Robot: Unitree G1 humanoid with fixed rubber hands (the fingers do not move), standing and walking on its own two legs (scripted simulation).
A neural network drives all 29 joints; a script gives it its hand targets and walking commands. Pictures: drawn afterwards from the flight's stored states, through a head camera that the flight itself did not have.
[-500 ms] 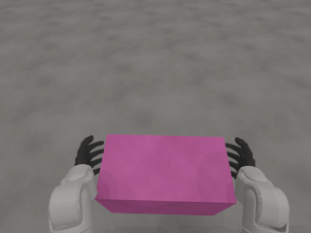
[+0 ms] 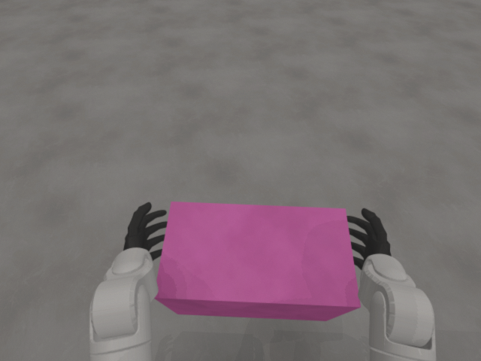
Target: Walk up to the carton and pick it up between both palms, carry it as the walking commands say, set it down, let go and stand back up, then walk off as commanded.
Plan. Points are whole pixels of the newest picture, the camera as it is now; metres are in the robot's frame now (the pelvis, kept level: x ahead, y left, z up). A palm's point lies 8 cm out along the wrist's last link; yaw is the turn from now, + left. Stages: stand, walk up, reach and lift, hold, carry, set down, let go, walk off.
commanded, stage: carry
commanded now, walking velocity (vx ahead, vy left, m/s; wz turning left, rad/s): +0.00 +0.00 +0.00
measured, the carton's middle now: (254, 265) +0.27 -0.01 +0.00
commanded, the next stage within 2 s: hold in 0.34 s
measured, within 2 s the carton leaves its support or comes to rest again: neither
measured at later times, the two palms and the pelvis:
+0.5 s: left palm (144, 275) +0.25 +0.17 +0.02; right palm (364, 272) +0.25 -0.18 +0.02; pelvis -0.02 +0.00 +0.01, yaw +5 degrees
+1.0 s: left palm (136, 252) +0.26 +0.18 +0.07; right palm (365, 241) +0.29 -0.18 +0.06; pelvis -0.01 -0.05 +0.01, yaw +12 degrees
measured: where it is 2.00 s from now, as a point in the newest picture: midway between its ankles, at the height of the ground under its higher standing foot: outside the picture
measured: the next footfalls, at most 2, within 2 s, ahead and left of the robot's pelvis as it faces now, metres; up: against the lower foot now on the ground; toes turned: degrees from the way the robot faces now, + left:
none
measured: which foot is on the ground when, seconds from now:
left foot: down 0.00-1.00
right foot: down 0.00-1.00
